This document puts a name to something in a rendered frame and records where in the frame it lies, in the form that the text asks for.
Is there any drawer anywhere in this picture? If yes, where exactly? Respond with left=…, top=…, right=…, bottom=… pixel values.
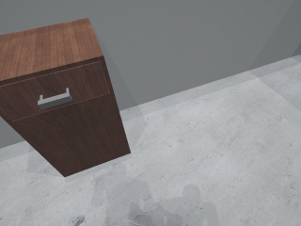
left=0, top=61, right=109, bottom=121

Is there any robot left hand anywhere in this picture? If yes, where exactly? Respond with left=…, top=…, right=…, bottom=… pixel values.
left=62, top=215, right=86, bottom=226

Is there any cabinet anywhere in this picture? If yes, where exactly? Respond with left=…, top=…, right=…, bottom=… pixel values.
left=0, top=18, right=131, bottom=177

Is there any handle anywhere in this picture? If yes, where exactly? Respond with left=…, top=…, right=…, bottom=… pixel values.
left=38, top=88, right=72, bottom=110

